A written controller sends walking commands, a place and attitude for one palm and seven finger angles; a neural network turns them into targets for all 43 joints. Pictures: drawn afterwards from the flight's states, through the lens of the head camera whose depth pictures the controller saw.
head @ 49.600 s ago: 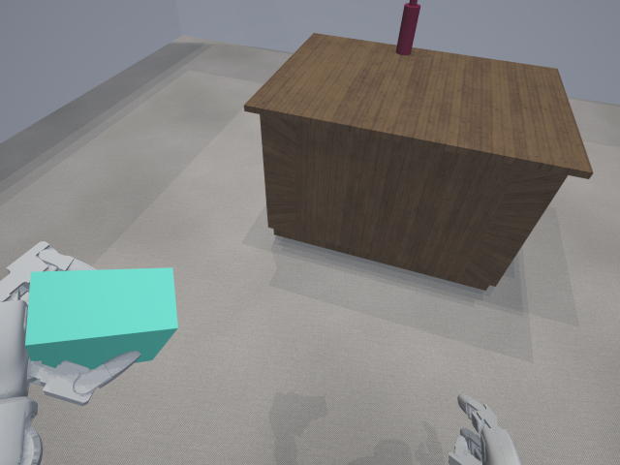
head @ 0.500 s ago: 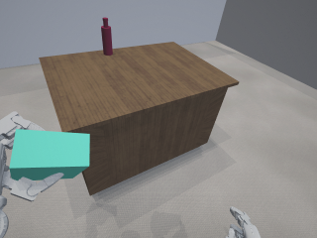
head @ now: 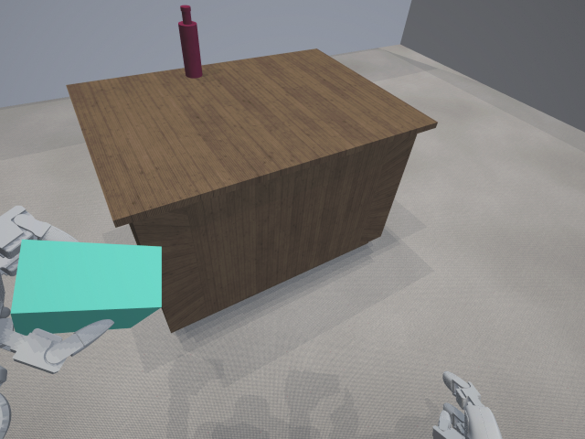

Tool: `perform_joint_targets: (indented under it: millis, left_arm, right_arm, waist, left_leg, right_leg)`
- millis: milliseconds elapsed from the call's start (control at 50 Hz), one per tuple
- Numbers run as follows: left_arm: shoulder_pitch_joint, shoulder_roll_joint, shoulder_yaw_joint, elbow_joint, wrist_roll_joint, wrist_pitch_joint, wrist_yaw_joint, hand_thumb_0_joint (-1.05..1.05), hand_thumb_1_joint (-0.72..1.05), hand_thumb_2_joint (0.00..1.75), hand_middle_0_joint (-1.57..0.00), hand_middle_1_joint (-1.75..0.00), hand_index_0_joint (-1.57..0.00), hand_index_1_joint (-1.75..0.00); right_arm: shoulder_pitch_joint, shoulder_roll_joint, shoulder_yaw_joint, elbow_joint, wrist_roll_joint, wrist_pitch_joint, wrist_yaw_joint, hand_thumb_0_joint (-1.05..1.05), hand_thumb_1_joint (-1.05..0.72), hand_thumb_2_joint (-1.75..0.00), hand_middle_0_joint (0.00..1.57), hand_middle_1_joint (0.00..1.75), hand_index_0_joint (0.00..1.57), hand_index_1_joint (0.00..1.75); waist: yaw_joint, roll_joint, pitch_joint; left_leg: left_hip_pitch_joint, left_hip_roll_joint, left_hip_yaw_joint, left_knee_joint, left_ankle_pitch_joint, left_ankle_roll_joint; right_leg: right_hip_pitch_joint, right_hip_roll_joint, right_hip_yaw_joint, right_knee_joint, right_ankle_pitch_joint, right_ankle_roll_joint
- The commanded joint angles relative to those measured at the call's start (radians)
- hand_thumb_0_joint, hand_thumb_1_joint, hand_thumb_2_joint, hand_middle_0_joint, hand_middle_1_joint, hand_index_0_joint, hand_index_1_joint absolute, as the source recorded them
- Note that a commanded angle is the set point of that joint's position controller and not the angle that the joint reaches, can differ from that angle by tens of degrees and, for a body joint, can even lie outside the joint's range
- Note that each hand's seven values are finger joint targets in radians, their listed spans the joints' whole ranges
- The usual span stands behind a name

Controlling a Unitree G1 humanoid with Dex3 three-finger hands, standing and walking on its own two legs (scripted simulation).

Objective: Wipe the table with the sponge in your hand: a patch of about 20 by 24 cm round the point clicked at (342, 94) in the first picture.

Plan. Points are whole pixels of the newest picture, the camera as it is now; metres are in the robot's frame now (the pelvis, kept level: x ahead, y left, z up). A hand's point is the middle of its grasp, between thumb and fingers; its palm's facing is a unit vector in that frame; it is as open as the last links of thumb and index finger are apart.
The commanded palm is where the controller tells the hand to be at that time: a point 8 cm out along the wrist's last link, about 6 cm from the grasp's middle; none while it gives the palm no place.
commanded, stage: stop stepping back and stand still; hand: left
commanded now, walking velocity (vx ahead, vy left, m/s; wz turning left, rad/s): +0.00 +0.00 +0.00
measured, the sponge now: (106, 292) +0.23 +0.21 +0.16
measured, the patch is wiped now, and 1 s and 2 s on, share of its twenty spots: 1.00 1.00 1.00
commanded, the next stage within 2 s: stand and wait in 0.14 s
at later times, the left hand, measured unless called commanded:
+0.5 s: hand (40, 289) +0.21 +0.26 +0.18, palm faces +0.45 -0.82 -0.34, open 10.2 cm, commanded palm +0.17 +0.29 +0.20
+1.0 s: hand (37, 276) +0.23 +0.27 +0.18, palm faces +0.43 -0.85 -0.31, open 10.2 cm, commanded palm +0.18 +0.31 +0.20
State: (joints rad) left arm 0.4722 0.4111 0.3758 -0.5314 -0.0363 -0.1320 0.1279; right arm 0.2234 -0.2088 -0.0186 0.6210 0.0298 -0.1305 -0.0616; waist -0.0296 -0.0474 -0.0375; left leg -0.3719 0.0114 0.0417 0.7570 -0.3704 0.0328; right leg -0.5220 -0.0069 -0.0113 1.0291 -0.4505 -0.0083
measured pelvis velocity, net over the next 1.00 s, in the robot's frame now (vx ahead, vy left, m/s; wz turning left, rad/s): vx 0.03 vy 0.02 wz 0.04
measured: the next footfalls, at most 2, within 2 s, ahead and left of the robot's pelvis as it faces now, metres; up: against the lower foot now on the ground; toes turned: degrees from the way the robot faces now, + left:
none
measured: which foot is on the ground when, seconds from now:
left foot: down 0.00-1.00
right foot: down 0.00-1.00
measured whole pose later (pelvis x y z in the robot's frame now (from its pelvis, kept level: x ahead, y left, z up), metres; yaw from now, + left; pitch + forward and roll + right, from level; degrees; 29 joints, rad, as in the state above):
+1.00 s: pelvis +0.03 +0.02 +0.03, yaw +2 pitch -1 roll -1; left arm 0.47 0.34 0.29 -0.44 -0.05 -0.11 0.15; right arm 0.18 -0.20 0.03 0.60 0.01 -0.08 -0.07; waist 0.02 -0.01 -0.03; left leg -0.20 -0.01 0.01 0.49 -0.26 0.03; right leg -0.22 -0.01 -0.01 0.40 -0.17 0.02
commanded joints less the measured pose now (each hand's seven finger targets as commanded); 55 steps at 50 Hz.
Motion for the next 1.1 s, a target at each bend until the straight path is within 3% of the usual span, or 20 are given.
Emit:
perform_joint_targets:
  millis: [0,40,60,80,100,120,140,180,220,240,260,280,320,360,400,440,500,720,940,1080]
  left_arm:
    - [-0.068,0.124,0.080,-0.151,-0.020,-0.056,0.026,0.00,0.10,1.30,-1.20,-1.60,-1.20,-1.60]
    - [-0.058,0.102,0.059,-0.116,-0.018,-0.041,0.021,0.00,0.10,1.30,-1.20,-1.60,-1.20,-1.60]
    - [-0.061,0.106,0.054,-0.105,-0.013,-0.041,0.015,0.00,0.10,1.30,-1.20,-1.60,-1.20,-1.60]
    - [-0.044,0.114,0.048,-0.090,-0.004,-0.041,0.009,0.00,0.10,1.30,-1.20,-1.60,-1.20,-1.60]
    - [-0.096,0.139,0.060,-0.136,-0.015,-0.051,0.005,0.00,0.10,1.30,-1.20,-1.60,-1.20,-1.60]
    - [-0.120,0.130,0.063,-0.167,-0.019,-0.064,0.007,0.00,0.10,1.30,-1.20,-1.60,-1.20,-1.60]
    - [-0.141,0.145,0.072,-0.198,-0.021,-0.069,0.007,0.00,0.10,1.30,-1.20,-1.60,-1.20,-1.60]
    - [-0.175,0.172,0.090,-0.261,-0.018,-0.072,0.015,0.00,0.10,1.30,-1.20,-1.60,-1.20,-1.60]
    - [-0.121,0.141,0.069,-0.248,-0.011,-0.071,0.034,0.00,0.10,1.30,-1.20,-1.60,-1.20,-1.60]
    - [-0.107,0.127,0.062,-0.260,-0.016,-0.076,0.044,0.00,0.10,1.30,-1.20,-1.60,-1.20,-1.60]
    - [-0.095,0.124,0.065,-0.251,-0.014,-0.071,0.054,0.00,0.10,1.30,-1.20,-1.60,-1.20,-1.60]
    - [-0.063,0.129,0.072,-0.202,-0.016,-0.061,0.057,0.00,0.10,1.30,-1.20,-1.60,-1.20,-1.60]
    - [-0.080,0.101,0.055,-0.147,-0.009,-0.047,0.053,0.00,0.10,1.30,-1.20,-1.60,-1.20,-1.60]
    - [-0.094,0.095,0.039,-0.118,-0.007,-0.051,0.045,0.00,0.10,1.30,-1.20,-1.60,-1.20,-1.60]
    - [-0.110,0.090,0.020,-0.126,-0.009,-0.055,0.038,0.00,0.10,1.30,-1.20,-1.60,-1.20,-1.60]
    - [-0.135,0.092,0.013,-0.172,-0.007,-0.059,0.041,0.00,0.10,1.30,-1.20,-1.60,-1.20,-1.60]
    - [-0.115,0.097,0.022,-0.189,-0.006,-0.059,0.049,0.00,0.10,1.30,-1.20,-1.60,-1.20,-1.60]
    - [-0.069,0.090,0.027,-0.169,-0.023,-0.054,0.043,0.00,0.10,1.30,-1.20,-1.60,-1.20,-1.60]
    - [-0.121,0.087,0.013,-0.145,-0.018,-0.051,0.044,0.00,0.10,1.30,-1.20,-1.60,-1.20,-1.60]
    - [-0.085,0.094,0.022,-0.138,-0.017,-0.052,0.047,0.00,0.10,1.30,-1.20,-1.60,-1.20,-1.60]
  right_arm:
    - [-0.079,-0.121,-0.018,-0.125,0.003,-0.070,0.010,0.00,-0.90,-0.90,0.20,0.30,0.20,0.30]
    - [-0.107,-0.136,-0.008,-0.136,-0.007,-0.056,0.005,0.00,-0.90,-0.90,0.20,0.30,0.20,0.30]
    - [-0.112,-0.136,-0.012,-0.141,-0.012,-0.049,0.003,0.00,-0.90,-0.90,0.20,0.30,0.20,0.30]
    - [-0.112,-0.135,-0.021,-0.149,-0.011,-0.040,0.006,0.00,-0.90,-0.90,0.20,0.30,0.20,0.30]
    - [-0.141,-0.124,-0.024,-0.163,-0.007,-0.034,0.008,0.00,-0.90,-0.90,0.20,0.30,0.20,0.30]
    - [-0.107,-0.113,-0.032,-0.136,-0.002,-0.034,0.011,0.00,-0.90,-0.90,0.20,0.30,0.20,0.30]
    - [-0.102,-0.123,-0.036,-0.132,-0.004,-0.031,0.015,0.00,-0.90,-0.90,0.20,0.30,0.20,0.30]
    - [-0.117,-0.104,-0.023,-0.132,-0.008,-0.018,0.007,0.00,-0.90,-0.90,0.20,0.30,0.20,0.30]
    - [-0.115,-0.106,-0.009,-0.132,-0.023,-0.022,-0.016,0.00,-0.90,-0.90,0.20,0.30,0.20,0.30]
    - [-0.129,-0.132,-0.016,-0.152,-0.029,-0.030,-0.025,0.00,-0.90,-0.90,0.20,0.30,0.20,0.30]
    - [-0.129,-0.136,-0.016,-0.167,-0.020,-0.038,-0.026,0.00,-0.90,-0.90,0.20,0.30,0.20,0.30]
    - [-0.120,-0.119,-0.012,-0.167,-0.008,-0.039,-0.028,0.00,-0.90,-0.90,0.20,0.30,0.20,0.30]
    - [-0.139,-0.112,-0.007,-0.158,-0.006,-0.045,-0.026,0.00,-0.90,-0.90,0.20,0.30,0.20,0.30]
    - [-0.140,-0.113,-0.011,-0.153,-0.012,-0.053,-0.020,0.00,-0.90,-0.90,0.20,0.30,0.20,0.30]
    - [-0.140,-0.118,-0.016,-0.146,-0.017,-0.053,-0.014,0.00,-0.90,-0.90,0.20,0.30,0.20,0.30]
    - [-0.137,-0.117,-0.016,-0.142,-0.022,-0.053,-0.013,0.00,-0.90,-0.90,0.20,0.30,0.20,0.30]
    - [-0.152,-0.117,-0.009,-0.154,-0.025,-0.049,-0.016,0.00,-0.90,-0.90,0.20,0.30,0.20,0.30]
    - [-0.158,-0.116,-0.009,-0.184,-0.016,-0.018,-0.011,0.00,-0.90,-0.90,0.20,0.30,0.20,0.30]
    - [-0.168,-0.116,-0.004,-0.184,-0.020,0.003,-0.017,0.00,-0.90,-0.90,0.20,0.30,0.20,0.30]
    - [-0.168,-0.120,-0.006,-0.186,-0.022,-0.001,-0.019,0.00,-0.90,-0.90,0.20,0.30,0.20,0.30]
  waist:
    - [0.014,0.178,0.001]
    - [0.036,0.139,0.002]
    - [0.038,0.023,-0.001]
    - [0.027,-0.114,0.000]
    - [0.023,-0.171,-0.015]
    - [0.017,-0.164,-0.046]
    - [0.008,-0.117,-0.028]
    - [-0.005,-0.019,-0.023]
    - [-0.013,0.124,-0.044]
    - [0.005,0.286,-0.038]
    - [0.025,0.361,-0.044]
    - [0.026,0.303,-0.055]
    - [0.030,0.152,-0.004]
    - [0.027,0.012,-0.005]
    - [0.015,-0.022,-0.011]
    - [0.012,0.020,-0.046]
    - [0.025,0.140,-0.060]
    - [0.034,0.128,-0.113]
    - [0.033,0.114,-0.062]
    - [0.035,0.117,-0.069]
  left_leg:
    - [0.033,0.234,-0.328,-0.404,0.037,0.141]
    - [-0.118,0.171,-0.226,-0.312,-0.090,0.087]
    - [-0.178,0.100,-0.149,-0.175,-0.147,0.057]
    - [-0.219,0.007,-0.070,0.051,-0.139,0.024]
    - [-0.208,-0.018,-0.054,0.243,-0.103,0.003]
    - [-0.168,0.000,-0.098,0.318,-0.067,-0.003]
    - [-0.131,0.028,-0.126,0.309,-0.049,-0.004]
    - [0.050,0.083,-0.143,0.061,-0.047,0.019]
    - [0.193,0.041,-0.092,-0.257,-0.002,0.025]
    - [0.150,0.104,-0.225,-0.400,-0.089,0.053]
    - [0.103,0.175,-0.314,-0.468,-0.107,0.081]
    - [0.040,0.192,-0.343,-0.492,-0.168,0.083]
    - [-0.050,0.141,-0.273,-0.444,-0.133,0.058]
    - [-0.023,0.063,-0.172,-0.319,-0.048,0.027]
    - [0.056,0.030,-0.135,-0.230,0.013,0.011]
    - [0.117,0.032,-0.121,-0.247,0.078,0.008]
    - [0.122,0.070,-0.161,-0.356,0.149,0.014]
    - [0.167,0.079,-0.133,-0.349,0.425,-0.010]
    - [0.118,0.061,-0.126,-0.395,0.190,-0.011]
    - [0.109,0.056,-0.132,-0.403,0.188,-0.012]
  right_leg:
    - [0.049,-0.051,0.025,-0.239,-0.001,0.008]
    - [0.344,0.003,-0.033,-0.491,0.157,0.014]
    - [0.430,-0.015,-0.004,-0.604,0.209,0.006]
    - [0.415,-0.141,0.174,-0.706,0.141,-0.054]
    - [0.327,-0.300,0.425,-0.830,0.016,-0.128]
    - [0.267,-0.327,0.485,-0.866,-0.063,-0.166]
    - [0.203,-0.333,0.462,-0.855,-0.069,-0.183]
    - [0.076,-0.308,0.305,-0.770,-0.034,-0.150]
    - [0.057,-0.172,0.141,-0.615,-0.070,-0.082]
    - [0.094,-0.066,0.073,-0.493,-0.027,-0.040]
    - [0.146,0.003,-0.005,-0.405,0.075,0.000]
    - [0.208,0.015,-0.012,-0.394,0.087,0.022]
    - [0.306,0.005,0.003,-0.504,0.165,0.026]
    - [0.306,-0.047,0.089,-0.643,0.177,0.004]
    - [0.228,-0.115,0.188,-0.730,0.082,-0.033]
    - [0.235,-0.133,0.189,-0.726,0.130,-0.047]
    - [0.292,-0.064,0.094,-0.639,0.250,-0.017]
    - [0.401,-0.045,0.042,-0.604,0.508,0.003]
    - [0.374,-0.045,0.065,-0.672,0.364,0.002]
    - [0.383,-0.046,0.057,-0.676,0.350,0.001]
